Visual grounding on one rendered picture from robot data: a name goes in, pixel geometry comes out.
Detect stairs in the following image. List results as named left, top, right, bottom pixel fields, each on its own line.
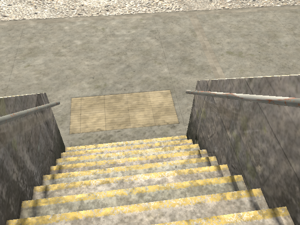
left=6, top=135, right=294, bottom=225

